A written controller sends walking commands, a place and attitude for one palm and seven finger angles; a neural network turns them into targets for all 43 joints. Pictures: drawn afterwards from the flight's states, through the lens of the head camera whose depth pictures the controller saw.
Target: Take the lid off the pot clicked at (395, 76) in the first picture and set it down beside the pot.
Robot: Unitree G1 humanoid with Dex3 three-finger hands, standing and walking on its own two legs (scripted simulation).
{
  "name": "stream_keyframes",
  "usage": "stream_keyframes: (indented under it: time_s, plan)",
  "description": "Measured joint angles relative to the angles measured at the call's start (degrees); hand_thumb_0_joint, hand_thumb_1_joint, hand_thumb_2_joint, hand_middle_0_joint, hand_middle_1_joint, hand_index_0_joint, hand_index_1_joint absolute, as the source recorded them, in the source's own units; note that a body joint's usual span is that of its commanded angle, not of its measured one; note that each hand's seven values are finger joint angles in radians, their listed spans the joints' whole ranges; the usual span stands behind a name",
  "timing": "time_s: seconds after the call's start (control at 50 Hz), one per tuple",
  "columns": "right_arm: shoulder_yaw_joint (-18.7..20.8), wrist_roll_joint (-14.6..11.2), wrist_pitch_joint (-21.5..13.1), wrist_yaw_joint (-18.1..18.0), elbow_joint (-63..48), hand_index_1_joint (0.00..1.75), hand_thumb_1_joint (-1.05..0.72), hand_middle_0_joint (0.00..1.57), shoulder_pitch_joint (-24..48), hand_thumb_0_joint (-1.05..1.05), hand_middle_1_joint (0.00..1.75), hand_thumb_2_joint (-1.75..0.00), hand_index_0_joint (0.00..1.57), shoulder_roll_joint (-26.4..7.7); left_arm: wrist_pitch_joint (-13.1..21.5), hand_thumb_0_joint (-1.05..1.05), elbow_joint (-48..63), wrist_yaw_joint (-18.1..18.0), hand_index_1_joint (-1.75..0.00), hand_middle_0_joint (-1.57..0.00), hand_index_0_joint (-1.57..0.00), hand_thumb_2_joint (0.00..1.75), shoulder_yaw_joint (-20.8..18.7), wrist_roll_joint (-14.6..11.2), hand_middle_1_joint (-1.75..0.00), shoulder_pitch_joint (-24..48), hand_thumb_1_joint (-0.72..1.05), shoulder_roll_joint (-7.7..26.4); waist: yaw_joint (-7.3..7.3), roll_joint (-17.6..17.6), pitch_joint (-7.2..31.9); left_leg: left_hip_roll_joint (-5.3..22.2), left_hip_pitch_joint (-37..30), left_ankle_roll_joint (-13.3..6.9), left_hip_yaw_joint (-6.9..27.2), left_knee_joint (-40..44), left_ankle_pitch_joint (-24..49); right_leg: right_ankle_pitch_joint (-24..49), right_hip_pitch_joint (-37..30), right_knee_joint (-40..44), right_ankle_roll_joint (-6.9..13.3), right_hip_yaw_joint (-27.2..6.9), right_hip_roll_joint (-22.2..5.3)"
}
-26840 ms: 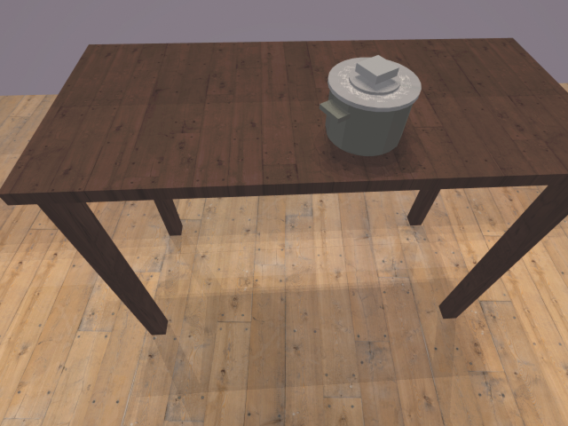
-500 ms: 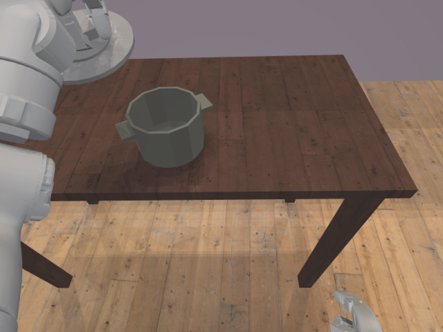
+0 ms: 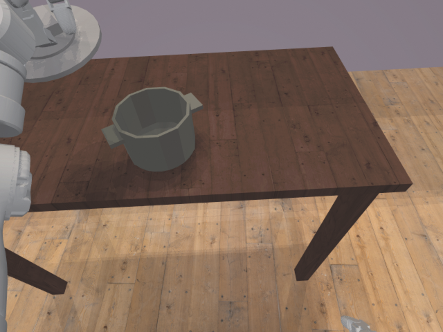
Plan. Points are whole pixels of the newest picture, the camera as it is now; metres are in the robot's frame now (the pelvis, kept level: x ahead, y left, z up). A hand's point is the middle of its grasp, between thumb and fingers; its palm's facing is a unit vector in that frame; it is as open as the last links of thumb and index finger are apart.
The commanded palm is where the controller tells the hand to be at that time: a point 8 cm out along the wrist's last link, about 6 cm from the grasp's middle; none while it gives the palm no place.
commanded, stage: move the lid sideways beside the pot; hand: left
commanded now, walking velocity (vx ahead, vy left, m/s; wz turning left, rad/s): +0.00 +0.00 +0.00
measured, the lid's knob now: (36, 25) +0.49 +0.27 +0.30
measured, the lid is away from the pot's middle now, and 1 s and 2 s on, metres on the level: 0.13 0.23 0.24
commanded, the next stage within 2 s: lower the lid onto the table in 0.98 s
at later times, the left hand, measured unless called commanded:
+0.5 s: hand out of the picture +0.44 +0.30 +0.30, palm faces -0.15 -0.12 -0.98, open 5.9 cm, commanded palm +0.44 +0.31 +0.38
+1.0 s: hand out of the picture +0.44 +0.34 +0.30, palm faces -0.18 -0.13 -0.98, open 5.9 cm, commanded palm +0.45 +0.35 +0.38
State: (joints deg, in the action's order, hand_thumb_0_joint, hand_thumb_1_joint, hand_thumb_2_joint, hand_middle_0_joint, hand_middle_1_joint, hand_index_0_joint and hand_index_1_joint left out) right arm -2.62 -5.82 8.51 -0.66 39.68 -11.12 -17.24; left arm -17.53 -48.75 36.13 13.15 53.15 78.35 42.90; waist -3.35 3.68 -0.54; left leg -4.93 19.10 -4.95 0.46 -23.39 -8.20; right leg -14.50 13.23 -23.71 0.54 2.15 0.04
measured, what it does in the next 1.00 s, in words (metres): stands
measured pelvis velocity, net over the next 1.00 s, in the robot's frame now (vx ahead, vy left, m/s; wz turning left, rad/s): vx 0.00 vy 0.00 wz -0.01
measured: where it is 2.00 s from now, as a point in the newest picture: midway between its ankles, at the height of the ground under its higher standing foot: outside the picture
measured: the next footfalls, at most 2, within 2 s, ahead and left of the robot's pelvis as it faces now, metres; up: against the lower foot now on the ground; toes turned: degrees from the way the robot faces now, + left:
none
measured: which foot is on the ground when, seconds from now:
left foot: down 0.00-1.00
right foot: down 0.00-1.00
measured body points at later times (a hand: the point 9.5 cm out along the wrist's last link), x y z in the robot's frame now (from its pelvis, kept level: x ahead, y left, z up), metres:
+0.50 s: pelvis +0.00 -0.01 +0.00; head +0.05 -0.03 +0.45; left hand +0.44 +0.31 +0.36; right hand +0.13 -0.27 -0.12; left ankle +0.04 +0.06 -0.74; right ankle -0.03 -0.12 -0.74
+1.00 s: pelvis +0.00 +0.00 +0.00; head +0.06 -0.02 +0.45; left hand +0.45 +0.34 +0.35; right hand +0.08 -0.27 -0.13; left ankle +0.04 +0.06 -0.74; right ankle -0.03 -0.12 -0.74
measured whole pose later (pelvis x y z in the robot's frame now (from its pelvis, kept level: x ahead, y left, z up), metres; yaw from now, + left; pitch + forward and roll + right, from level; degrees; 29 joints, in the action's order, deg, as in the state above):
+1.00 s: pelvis +0.00 +0.00 +0.00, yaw -1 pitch +4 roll -1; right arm -3.4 -7.4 10.8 -2.2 39.2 -12.8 -18.2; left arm -9.5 -56.3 36.8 7.2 55.0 76.9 56.4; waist -3.5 3.2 -3.1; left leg -3.6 19.3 -4.7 0.3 -24.7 -9.3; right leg -13.6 12.2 -21.8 0.8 1.8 1.4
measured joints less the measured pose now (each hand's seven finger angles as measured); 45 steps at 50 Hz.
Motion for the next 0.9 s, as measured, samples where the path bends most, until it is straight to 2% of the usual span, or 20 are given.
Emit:
stream_keyframes:
  time_s: [0.2,0.32,0.54,0.76,0.82,0.9]
  plan:
    - [0.2,-0.4,1.2,0.2,-1.7,0.3,-0.91,0.2,1.0,0.01,0.29,-0.9,0.2,-0.6,-0.3,0.03,2.7,0.7,-1.07,-0.48,-0.93,0.93,-2.1,0.1,-0.85,-2.8,0.2,3.2,0.42,0.0,-0.4,0.4,0.3,0.3,0.1,-0.4,-0.4,0.0,0.0,0.2,0.2,0.0,0.4]
    - [-0.3,-0.7,1.6,-0.3,-2.1,0.3,-0.91,0.2,2.3,0.01,0.29,-0.9,0.2,-0.6,0.8,0.03,2.1,0.7,-1.07,-0.48,-0.93,0.93,-3.0,0.0,-0.85,-3.4,0.2,4.6,0.99,0.1,-0.6,0.7,0.2,0.5,0.3,-0.7,-0.5,0.0,-0.3,0.3,0.4,0.2,0.7]
    - [-1.1,-1.3,1.9,-1.2,-1.7,0.3,-0.91,0.2,2.3,0.0,0.29,-0.9,0.2,-0.2,2.7,0.03,-1.5,1.2,-1.07,-0.48,-0.94,0.93,-2.4,0.4,-0.85,-2.8,0.2,8.2,1.29,-0.8,-1.7,1.2,-0.3,0.9,0.8,-1.1,-0.7,0.3,-1.3,0.9,0.9,0.6,1.3]
    - [-1.1,-1.6,2.2,-1.7,-0.6,0.3,-0.91,0.2,0.1,0.0,0.29,-0.9,0.2,-0.6,5.9,0.03,-5.5,1.1,-1.07,-0.48,-0.94,0.93,-4.7,1.2,-0.85,-2.6,0.2,12.1,0.52,-1.0,-2.2,1.6,-0.3,0.7,0.3,-1.5,-1.2,0.7,-1.6,1.6,0.8,0.1,1.7]
    - [-0.9,-1.6,2.1,-1.7,-0.5,0.3,-0.91,0.2,-0.8,0.0,0.29,-0.9,0.2,-0.9,6.3,0.03,-5.2,1.0,-1.07,-0.48,-0.94,0.93,-4.5,1.4,-0.85,-2.5,0.2,12.4,0.47,-0.9,-2.5,1.5,-0.3,0.6,0.3,-1.4,-1.1,0.8,-1.6,1.8,0.7,0.1,1.6]
    - [-0.8,-1.5,2.0,-1.7,-0.4,0.3,-0.91,0.2,-1.5,0.0,0.29,-0.9,0.2,-1.2,7.7,0.03,-4.5,0.6,-1.07,-0.48,-0.94,0.93,-6.3,1.7,-0.85,-3.1,0.2,13.0,0.29,-0.5,-2.5,1.4,0.0,0.5,0.1,-1.3,-1.0,0.8,-1.3,1.9,0.5,0.0,1.4]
